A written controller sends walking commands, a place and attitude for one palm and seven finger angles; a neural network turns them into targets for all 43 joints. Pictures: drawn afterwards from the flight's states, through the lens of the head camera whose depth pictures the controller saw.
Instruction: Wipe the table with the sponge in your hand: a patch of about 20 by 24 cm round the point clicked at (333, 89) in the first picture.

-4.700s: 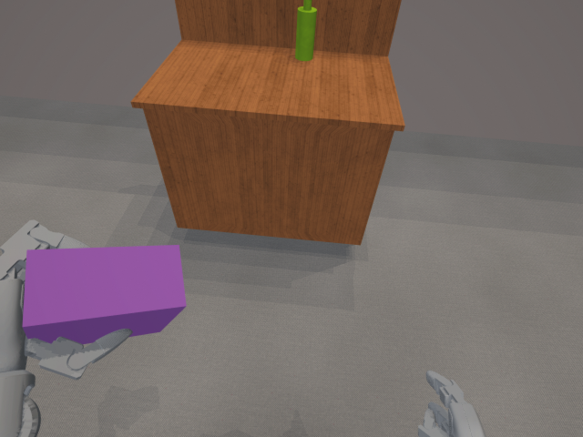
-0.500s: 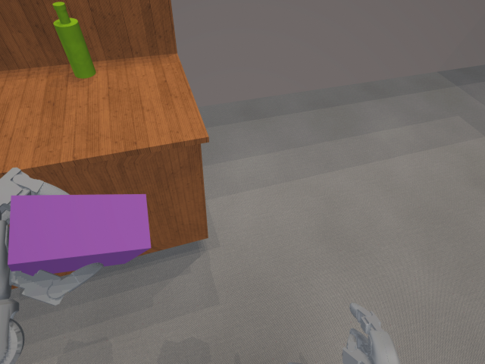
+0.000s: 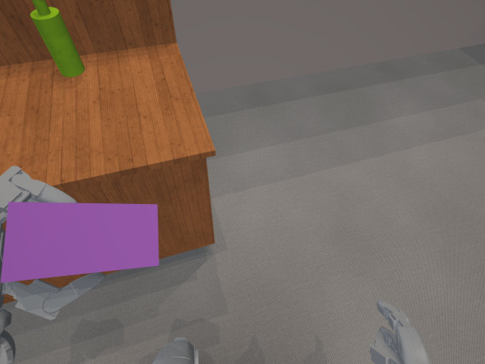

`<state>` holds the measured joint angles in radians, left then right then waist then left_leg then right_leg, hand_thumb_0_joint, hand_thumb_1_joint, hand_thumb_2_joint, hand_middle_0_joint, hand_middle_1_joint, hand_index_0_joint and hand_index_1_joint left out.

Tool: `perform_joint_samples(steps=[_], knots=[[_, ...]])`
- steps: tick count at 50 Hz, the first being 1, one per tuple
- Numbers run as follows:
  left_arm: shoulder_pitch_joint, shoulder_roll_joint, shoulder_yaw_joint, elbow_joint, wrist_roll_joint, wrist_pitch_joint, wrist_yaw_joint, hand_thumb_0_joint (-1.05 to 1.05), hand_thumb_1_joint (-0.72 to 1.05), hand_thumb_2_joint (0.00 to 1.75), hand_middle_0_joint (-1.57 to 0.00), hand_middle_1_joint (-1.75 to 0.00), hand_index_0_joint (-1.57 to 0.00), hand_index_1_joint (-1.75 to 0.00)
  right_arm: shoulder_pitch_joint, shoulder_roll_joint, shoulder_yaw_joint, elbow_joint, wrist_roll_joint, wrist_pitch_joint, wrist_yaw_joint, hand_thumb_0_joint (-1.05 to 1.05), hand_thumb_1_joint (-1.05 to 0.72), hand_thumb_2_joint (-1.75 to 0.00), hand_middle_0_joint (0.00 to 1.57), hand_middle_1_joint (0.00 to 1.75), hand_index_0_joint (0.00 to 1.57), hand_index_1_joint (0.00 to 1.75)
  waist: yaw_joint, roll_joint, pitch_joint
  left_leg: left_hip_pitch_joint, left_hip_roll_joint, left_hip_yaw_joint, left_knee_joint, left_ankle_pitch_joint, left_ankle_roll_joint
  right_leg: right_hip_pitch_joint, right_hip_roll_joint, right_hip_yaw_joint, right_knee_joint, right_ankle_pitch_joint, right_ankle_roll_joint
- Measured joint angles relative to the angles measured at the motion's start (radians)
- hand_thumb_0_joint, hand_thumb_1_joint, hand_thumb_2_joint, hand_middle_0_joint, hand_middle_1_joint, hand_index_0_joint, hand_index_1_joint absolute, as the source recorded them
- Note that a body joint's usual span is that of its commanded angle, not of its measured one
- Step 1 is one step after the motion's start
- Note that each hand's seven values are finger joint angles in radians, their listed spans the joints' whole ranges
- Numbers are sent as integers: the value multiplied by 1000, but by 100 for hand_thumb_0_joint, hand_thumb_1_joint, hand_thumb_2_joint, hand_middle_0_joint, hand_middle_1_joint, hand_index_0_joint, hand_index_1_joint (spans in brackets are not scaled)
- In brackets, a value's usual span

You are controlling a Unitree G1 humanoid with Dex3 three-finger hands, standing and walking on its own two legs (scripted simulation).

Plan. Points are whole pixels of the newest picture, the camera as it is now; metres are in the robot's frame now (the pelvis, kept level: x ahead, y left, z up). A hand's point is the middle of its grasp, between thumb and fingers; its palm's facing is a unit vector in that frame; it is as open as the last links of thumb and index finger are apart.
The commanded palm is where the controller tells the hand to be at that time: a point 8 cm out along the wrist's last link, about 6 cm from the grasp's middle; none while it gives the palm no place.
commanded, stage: take the last steps up to it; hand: left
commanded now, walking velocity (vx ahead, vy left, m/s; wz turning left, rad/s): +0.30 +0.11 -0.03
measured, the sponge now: (103, 241) +0.23 +0.18 +0.15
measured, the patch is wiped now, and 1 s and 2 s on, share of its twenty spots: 0.00 0.00 0.00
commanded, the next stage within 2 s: come to a stop and stand still in 0.96 s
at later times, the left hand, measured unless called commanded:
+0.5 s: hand (61, 163) +0.32 +0.25 +0.17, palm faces +0.38 -0.80 -0.47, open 10.8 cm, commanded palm +0.26 +0.30 +0.18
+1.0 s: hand (75, 110) +0.41 +0.27 +0.18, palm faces +0.33 -0.83 -0.44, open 10.8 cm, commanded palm +0.36 +0.31 +0.18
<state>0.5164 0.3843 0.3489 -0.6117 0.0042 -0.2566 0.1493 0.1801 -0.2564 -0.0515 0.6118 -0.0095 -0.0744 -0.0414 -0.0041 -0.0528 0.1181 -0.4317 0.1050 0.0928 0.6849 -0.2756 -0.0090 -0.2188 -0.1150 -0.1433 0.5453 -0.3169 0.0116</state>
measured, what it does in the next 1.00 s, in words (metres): walks ahead: left foot, then right foot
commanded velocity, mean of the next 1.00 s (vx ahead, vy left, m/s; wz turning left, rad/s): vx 0.23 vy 0.06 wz -0.05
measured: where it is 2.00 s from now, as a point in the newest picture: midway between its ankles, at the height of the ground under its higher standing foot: (222, 352)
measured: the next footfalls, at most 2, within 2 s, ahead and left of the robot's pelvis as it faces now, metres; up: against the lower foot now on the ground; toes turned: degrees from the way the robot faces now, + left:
left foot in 0.04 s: +0.12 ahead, +0.16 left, +0.00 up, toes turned +8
right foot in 0.38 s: +0.14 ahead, -0.06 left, +0.00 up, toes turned -11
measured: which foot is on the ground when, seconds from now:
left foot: up 0.00-0.02, down 0.04-0.40, up 0.42-0.72, down 0.74-1.00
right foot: down 0.00-0.06, up 0.08-0.36, down 0.38-0.74, up 0.76-1.00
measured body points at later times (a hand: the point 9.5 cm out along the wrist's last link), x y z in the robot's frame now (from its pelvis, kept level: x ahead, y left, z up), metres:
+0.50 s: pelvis +0.10 +0.03 -0.01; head +0.12 +0.00 +0.44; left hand +0.29 +0.29 +0.20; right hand +0.24 -0.19 -0.12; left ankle +0.07 +0.15 -0.67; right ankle +0.10 -0.05 -0.74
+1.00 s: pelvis +0.18 +0.05 +0.00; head +0.20 +0.04 +0.45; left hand +0.39 +0.31 +0.20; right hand +0.33 -0.16 -0.10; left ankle +0.20 +0.17 -0.74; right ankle +0.18 -0.07 -0.71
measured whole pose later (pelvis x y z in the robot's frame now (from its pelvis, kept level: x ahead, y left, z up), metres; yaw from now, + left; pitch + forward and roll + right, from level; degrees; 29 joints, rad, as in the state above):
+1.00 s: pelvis +0.18 +0.05 +0.00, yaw -5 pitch +0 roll +0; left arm 0.48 0.38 0.37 -0.53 -0.03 -0.21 0.16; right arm 0.20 -0.13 0.03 0.59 0.01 -0.09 -0.03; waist 0.00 0.01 0.05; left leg -0.27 0.10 0.15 0.53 -0.25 -0.01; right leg -0.40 -0.06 -0.12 0.80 -0.41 0.02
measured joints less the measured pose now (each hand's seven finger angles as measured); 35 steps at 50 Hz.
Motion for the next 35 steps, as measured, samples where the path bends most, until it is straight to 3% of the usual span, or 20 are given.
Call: perform_joint_samples(steps=[2, 4, 7, 9, 14, 18, 20, 22, 24, 26, 31, 35], knots=[[11, 20, 23, -31, -6, -11, 10, -1, -54, 101, -64, -138, -65, -138, 11, -10, -9, -22, 3, -4, -9, 1, -91, -90, 20, 30, 20, 30, -4, 12, -18, 79, -13, 27, -132, 57, 2, 2, -6, 12, 49, -41, 23], [-12, 46, 58, -15, -14, -21, 20, -1, -54, 101, -64, -138, -65, -138, 3, 9, -21, -28, 10, -4, -20, 1, -91, -90, 20, 30, 20, 30, -5, 2, -27, 92, -27, 46, -108, 89, -4, -41, -20, 50, 199, -134, 16], [-70, 60, 84, 89, -19, -22, 17, -1, -54, 101, -64, -138, -65, -138, -6, 64, -6, -15, 18, -4, -17, 1, -91, -90, 20, 30, 20, 30, -7, 10, -54, 100, -21, 56, -72, 21, 11, -153, 26, 82, 488, -243, 5], [-92, 45, 86, 146, -22, -2, 11, -1, -54, 101, -64, -138, -65, -138, -2, 95, 17, -4, 23, -9, -7, 1, -91, -90, 20, 30, 20, 30, -9, 23, -74, 113, -16, 56, -94, 18, 17, -207, 40, 61, 548, -217, 8], [-63, -34, 24, 134, -24, 39, 3, -1, -54, 101, -64, -139, -65, -138, 28, 133, 69, 6, 21, -36, 10, 1, -91, -90, 20, 30, 20, 30, 2, 47, -81, 149, -23, 64, -141, 20, 14, -223, 41, 18, 379, -119, 14], [-22, -24, -17, 81, -15, 47, -4, -1, -54, 101, -64, -139, -65, -138, 44, 139, 92, 16, 12, -43, 4, 1, -90, -90, 20, 30, 20, 30, 18, 63, -69, 158, -27, 65, -109, -17, 0, -132, 62, -8, 133, -69, 12], [-25, -9, -15, 79, -7, 43, -5, -1, -54, 101, -64, -139, -65, -138, 41, 128, 92, 25, 11, -32, 0, 1, -90, -90, 21, 30, 21, 30, 23, 89, -65, 141, -11, 54, -39, -63, 3, -98, 83, -21, 73, 3, -32], [-47, -6, -14, 99, -8, 44, -6, -1, -54, 101, -64, -139, -65, -138, 28, 111, 82, 49, 11, -11, -2, 1, -90, -90, 21, 30, 21, 30, 21, 103, -65, 85, -24, 12, 131, -156, 4, -96, 85, -31, 97, -3, -72], [-71, -16, -8, 131, -15, 41, -7, -1, -54, 101, -64, -139, -65, -138, 18, 91, 71, 70, 12, 2, 2, 1, -90, -90, 21, 30, 21, 30, 21, 93, -66, 17, -51, -16, 318, -164, -8, -75, 75, -28, 77, -10, -81], [-71, -29, 6, 160, -17, 35, -4, -1, -54, 101, -64, -139, -65, -138, 12, 69, 64, 70, 12, 17, 1, 1, -91, -90, 21, 30, 21, 30, 16, 80, -70, -27, -56, -19, 391, -142, -17, -49, 69, -17, 30, 6, -72], [-40, -36, 13, 166, -13, 31, 6, -1, -54, 101, -64, -139, -65, -138, 10, 25, 41, 23, 8, 29, -7, 1, -91, -90, 20, 30, 20, 30, -4, 41, -62, -14, -30, 9, 149, -80, -11, 2, 53, 2, -46, 25, -57], [-18, -36, -17, 94, -12, 39, 11, -1, -54, 101, -64, -139, -65, -138, 16, -3, 17, -13, 4, 23, -14, 1, -91, -90, 20, 30, 20, 30, -1, 21, -44, 65, -35, 40, -77, 8, -4, 27, 47, 9, -21, -12, -34]])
